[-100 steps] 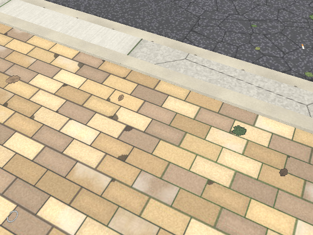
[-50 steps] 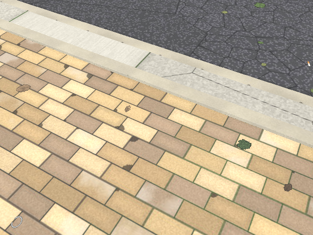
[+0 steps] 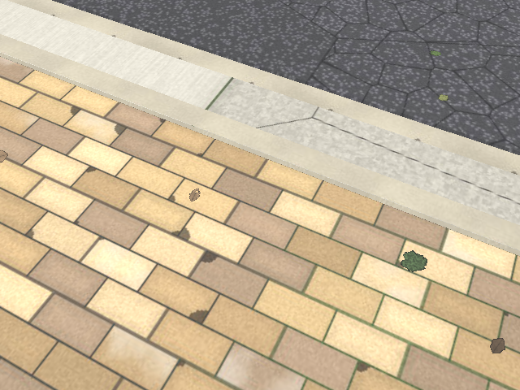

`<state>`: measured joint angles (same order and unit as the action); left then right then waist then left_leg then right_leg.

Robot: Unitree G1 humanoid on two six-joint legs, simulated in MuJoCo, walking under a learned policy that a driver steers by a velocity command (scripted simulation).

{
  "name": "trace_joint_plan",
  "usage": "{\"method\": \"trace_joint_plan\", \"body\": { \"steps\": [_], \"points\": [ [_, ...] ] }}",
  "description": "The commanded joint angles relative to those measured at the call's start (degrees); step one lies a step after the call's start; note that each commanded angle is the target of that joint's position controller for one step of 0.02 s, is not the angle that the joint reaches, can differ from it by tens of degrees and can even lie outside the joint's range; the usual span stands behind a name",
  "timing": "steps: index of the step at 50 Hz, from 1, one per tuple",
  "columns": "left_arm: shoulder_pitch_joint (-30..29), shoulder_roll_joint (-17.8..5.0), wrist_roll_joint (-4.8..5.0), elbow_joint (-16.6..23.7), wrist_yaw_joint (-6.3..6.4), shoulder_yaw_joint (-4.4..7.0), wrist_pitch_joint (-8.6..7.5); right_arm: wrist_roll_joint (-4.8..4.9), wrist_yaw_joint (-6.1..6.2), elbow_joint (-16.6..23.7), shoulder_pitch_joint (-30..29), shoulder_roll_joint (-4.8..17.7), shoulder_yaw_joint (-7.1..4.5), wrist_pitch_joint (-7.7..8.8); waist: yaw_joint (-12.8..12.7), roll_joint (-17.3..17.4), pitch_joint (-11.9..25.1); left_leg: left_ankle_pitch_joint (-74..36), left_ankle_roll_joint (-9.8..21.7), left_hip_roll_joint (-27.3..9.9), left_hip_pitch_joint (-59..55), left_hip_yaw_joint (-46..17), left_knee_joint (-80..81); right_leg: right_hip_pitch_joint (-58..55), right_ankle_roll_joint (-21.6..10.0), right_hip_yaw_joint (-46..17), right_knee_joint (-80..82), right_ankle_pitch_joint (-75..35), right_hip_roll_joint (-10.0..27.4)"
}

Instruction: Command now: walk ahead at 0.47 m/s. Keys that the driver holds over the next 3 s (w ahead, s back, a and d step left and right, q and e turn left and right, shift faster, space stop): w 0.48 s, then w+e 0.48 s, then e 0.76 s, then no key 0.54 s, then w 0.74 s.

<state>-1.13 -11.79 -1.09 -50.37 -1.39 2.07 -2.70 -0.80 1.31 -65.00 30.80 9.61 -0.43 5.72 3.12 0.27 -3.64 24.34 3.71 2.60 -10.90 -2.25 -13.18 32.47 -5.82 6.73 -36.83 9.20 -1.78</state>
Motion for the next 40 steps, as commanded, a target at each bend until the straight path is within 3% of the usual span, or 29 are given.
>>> {"method": "trace_joint_plan", "body": {
  "steps": [1,2,3,4,5,6,7,9,12,15,18,23,25,26,27,28,29,30,31,32,33,34,35,36,40],
  "points": [
    [22.2,-7.3,0.16,-4.7,1.39,2.74,-0.24,0.43,0.24,3.1,-3.5,10.4,-1.55,0.79,-13.4,5.7,7.7,-66.1,2.6,-10.7,15.6,-0.6,-24.5,-32.8,-2.8,-0.1,6.9,-4.7,-2.7],
    [29.0,-11.1,-1.12,-6.1,1.98,3.86,-0.46,0.23,-0.2,3.9,-2.6,8.3,-1.05,0.63,-14.9,1.1,11.8,-46.9,2.3,-7.6,23.9,0.9,-40.2,-42.6,-4.8,-10.7,8.8,5.9,7.0],
    [29.3,-15.1,-2.46,-5.6,1.5,4.37,-0.63,1.13,-0.63,4.7,5.1,0.2,0.13,0.03,-8.9,-10.9,17.8,5.0,0.8,1.5,39.0,2.3,-64.0,-51.6,-13.0,-39.7,13.3,7.2,24.9],
    [25.8,-13.1,0.23,-5.6,0.88,4.28,-0.27,0.21,-0.73,5.1,1.0,6.6,-1.49,-0.38,-9.5,-4.3,15.4,1.7,2.0,0.9,44.2,-2.5,-68.7,-45.6,-14.5,-49.0,22.3,17.8,23.7],
    [18.2,-9.8,0.79,-4.2,0.85,3.26,-0.56,-0.24,-0.94,7.5,-4.6,7.7,-1.94,-0.46,-6.3,-3.0,5.5,-4.6,2.5,-2.9,46.9,-2.0,-66.3,-36.4,-12.8,-39.9,24.6,21.4,22.4],
    [15.1,-6.6,0.62,-3.7,0.58,2.45,-1.23,-0.64,-1.19,8.1,-7.6,7.3,-2.0,-0.32,-5.4,-0.4,1.2,-7.5,2.7,-4.6,45.3,-1.5,-63.4,-29.2,-11.3,-33.9,26.4,15.2,19.8],
    [14.7,-5.2,0.25,-4.2,0.68,1.94,-1.89,-0.9,-1.4,8.0,-7.8,6.5,-2.14,-0.68,-3.6,0.1,-0.2,-8.6,2.5,-6.0,42.7,-1.6,-61.0,-24.8,-9.8,-28.5,27.0,8.3,17.4],
    [17.1,-3.1,0.16,-6.0,1.04,1.07,-2.88,-1.4,-2.03,7.7,-6.0,4.1,-1.94,-1.98,-1.1,-1.0,0.0,-8.4,1.3,-7.2,37.9,-1.0,-56.3,-20.1,-8.2,-21.3,28.1,-0.7,14.7],
    [21.3,-4.5,0.34,-7.7,1.27,1.11,-3.79,-1.62,-2.51,9.4,-10.4,3.7,-2.17,-3.09,-0.7,-2.2,-1.3,-11.1,-0.1,-8.2,41.6,1.4,-50.6,-20.3,-7.8,-16.1,29.7,-6.6,13.0],
    [24.7,-4.8,0.48,-8.2,1.33,0.89,-3.64,-1.4,-2.92,12.8,-19.7,4.3,-2.26,-3.38,-2.5,-2.3,-2.9,-17.7,-1.6,-9.0,47.4,3.5,-42.2,-23.2,-7.0,-13.2,31.1,-10.3,11.6],
    [27.8,-4.4,0.59,-8.7,1.39,0.52,-3.61,-0.78,-3.2,15.3,-27.2,3.3,-1.77,-3.14,-4.6,-2.8,-2.9,-23.3,-2.2,-7.6,46.7,5.6,-31.4,-25.8,-5.3,-10.2,30.4,-17.0,10.2],
    [32.6,-5.0,0.0,-10.3,2.11,0.34,-3.39,-0.46,-3.07,18.0,-34.5,3.6,-1.57,-2.76,-6.9,-3.8,-2.8,-23.8,-0.8,-5.2,46.6,7.4,-22.0,-35.5,-5.2,-9.7,27.3,-25.7,12.4],
    [32.7,-5.5,-0.36,-10.6,2.47,0.41,-3.18,-0.52,-2.88,18.8,-34.9,4.5,-1.9,-2.33,-6.3,-3.9,-2.7,-19.9,0.6,-4.2,44.9,7.2,-19.8,-38.6,-5.3,-10.3,24.1,-32.3,13.8],
    [31.6,-6.0,-0.46,-10.5,2.62,0.48,-3.1,-0.51,-2.64,18.5,-32.8,5.1,-2.21,-2.03,-4.7,-4.3,-1.7,-17.3,1.4,-3.0,41.3,7.2,-18.4,-39.0,-4.9,-10.3,20.8,-39.3,13.9],
    [30.6,-6.7,-0.5,-10.3,2.7,0.66,-3.03,-0.54,-2.24,17.2,-28.1,6.0,-2.71,-1.66,-2.6,-4.9,0.6,-15.1,2.2,-1.3,35.3,7.5,-17.0,-39.0,-4.2,-10.3,15.8,-46.3,13.6],
    [29.4,-7.2,-0.3,-10.1,2.52,0.71,-2.87,-0.65,-1.73,14.6,-19.8,7.3,-3.46,-1.09,0.9,-4.1,4.8,-16.4,3.3,0.0,25.4,7.8,-13.3,-37.3,-3.4,-9.5,6.9,-47.5,12.1],
    [28.2,-6.6,0.43,-9.1,2.29,0.45,-2.97,-1.76,-1.03,12.1,-10.0,10.1,-4.54,-0.37,4.9,-2.6,10.5,-17.7,5.2,-5.4,10.1,2.7,-12.0,-27.6,-2.5,-8.7,-5.2,-36.1,10.0],
    [31.5,-1.1,2.64,-6.8,1.77,-0.86,-2.99,-3.48,-0.43,11.8,-2.8,16.2,-6.0,-0.17,4.7,7.1,19.6,-11.6,9.6,-23.1,-7.5,-19.3,-10.2,-9.8,-0.1,-4.8,-25.2,-7.2,3.2],
    [35.0,-3.5,2.69,-7.8,2.22,0.28,-2.36,-2.06,-1.22,11.9,-5.1,16.1,-6.3,-1.16,2.6,9.4,22.7,-11.4,13.7,-29.5,-8.0,-34.5,-4.3,-1.1,-0.1,-7.3,-36.8,19.7,-1.8],
    [30.2,-6.1,1.31,-7.3,2.43,1.25,-1.8,-0.92,-1.6,12.9,-11.0,11.9,-5.29,-1.51,0.4,2.9,13.8,-6.6,11.6,-26.3,0.3,-26.8,-2.6,1.6,-0.5,-10.1,-38.5,15.0,2.5],
    [26.3,-4.6,0.86,-6.2,2.08,1.11,-1.88,-0.58,-1.79,13.6,-15.6,8.2,-4.31,-1.12,-0.6,1.3,6.6,-7.9,9.8,-23.8,9.1,-19.2,0.5,1.6,-0.4,-10.1,-36.1,10.8,4.4],
    [24.9,-3.2,0.55,-6.0,1.79,1.2,-1.53,-0.77,-1.71,13.5,-17.6,6.4,-3.78,-0.68,-2.0,1.1,3.0,-10.8,7.4,-21.1,14.6,-13.3,2.5,0.0,-0.3,-10.0,-33.3,8.5,6.0],
    [24.5,-2.9,-0.36,-5.7,1.34,1.47,-0.76,-0.61,-1.28,12.8,-17.2,5.2,-3.4,-0.27,-3.2,2.5,1.3,-14.7,5.9,-19.2,18.2,-8.7,3.4,-1.5,0.1,-9.8,-31.7,7.6,6.9],
    [25.3,-1.9,-0.69,-5.8,0.85,1.5,0.07,-0.5,-1.0,12.1,-16.3,4.6,-3.2,0.1,-4.2,3.1,1.2,-17.4,5.0,-18.1,19.7,-5.2,3.9,-2.7,0.5,-9.4,-31.1,6.8,7.1],
    [20.1,-0.8,-0.72,-2.9,-0.26,1.79,1.75,0.0,-0.76,10.8,-12.1,6.1,-3.57,1.47,-4.9,3.4,0.4,-26.2,4.3,-17.1,18.8,3.0,5.1,3.0,1.4,-7.7,-29.2,0.9,7.9]
  ]
}}
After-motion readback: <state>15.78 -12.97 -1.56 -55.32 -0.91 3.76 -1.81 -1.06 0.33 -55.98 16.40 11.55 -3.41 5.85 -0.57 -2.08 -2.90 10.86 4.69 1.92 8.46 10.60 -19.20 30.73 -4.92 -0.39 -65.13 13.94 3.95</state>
